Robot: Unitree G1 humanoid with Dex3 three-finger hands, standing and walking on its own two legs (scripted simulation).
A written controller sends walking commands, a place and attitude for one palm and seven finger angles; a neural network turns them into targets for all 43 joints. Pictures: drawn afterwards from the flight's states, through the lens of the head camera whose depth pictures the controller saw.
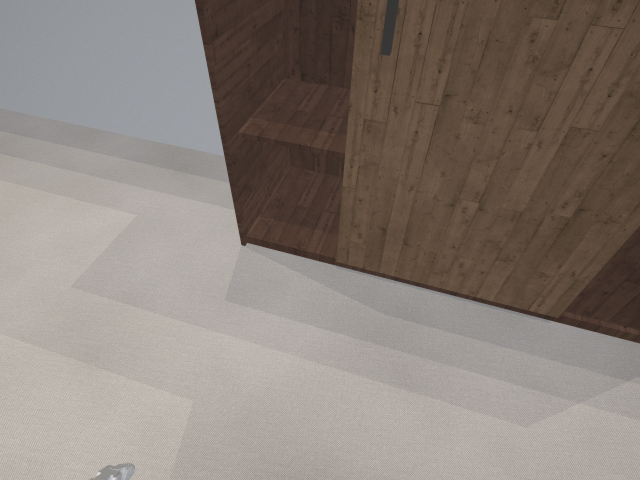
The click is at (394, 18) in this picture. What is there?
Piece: wardrobe's sliding door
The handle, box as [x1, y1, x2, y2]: [380, 0, 398, 55]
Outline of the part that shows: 398,0 387,0 380,54 389,55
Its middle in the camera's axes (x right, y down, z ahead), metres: +0.16 -0.50 +0.82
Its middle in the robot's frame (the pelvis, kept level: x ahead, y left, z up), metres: +0.98 -0.10 +0.22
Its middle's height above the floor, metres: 0.99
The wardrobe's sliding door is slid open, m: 0.40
